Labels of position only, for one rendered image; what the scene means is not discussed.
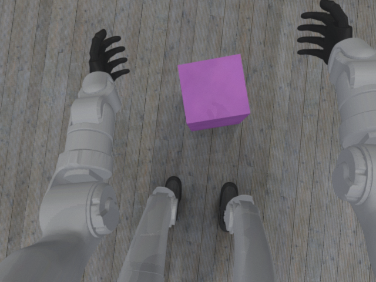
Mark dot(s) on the robot left upper arm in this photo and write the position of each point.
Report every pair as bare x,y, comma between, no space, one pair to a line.
74,219

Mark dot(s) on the carton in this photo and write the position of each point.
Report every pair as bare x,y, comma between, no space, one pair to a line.
214,92

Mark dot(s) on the robot right thigh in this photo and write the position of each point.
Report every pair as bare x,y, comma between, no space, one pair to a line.
253,260

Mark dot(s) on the robot right forearm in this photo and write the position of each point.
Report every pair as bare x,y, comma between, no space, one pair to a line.
352,69

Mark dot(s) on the right robot hand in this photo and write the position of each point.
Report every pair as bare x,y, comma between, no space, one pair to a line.
336,29

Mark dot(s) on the left robot hand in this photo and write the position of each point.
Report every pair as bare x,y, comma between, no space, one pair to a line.
99,58

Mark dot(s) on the left robot foot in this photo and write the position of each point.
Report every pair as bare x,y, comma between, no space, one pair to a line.
174,184

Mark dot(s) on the robot left forearm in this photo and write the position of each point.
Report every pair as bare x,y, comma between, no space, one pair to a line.
87,154

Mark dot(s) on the robot right upper arm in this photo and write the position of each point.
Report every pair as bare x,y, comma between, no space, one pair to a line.
354,180

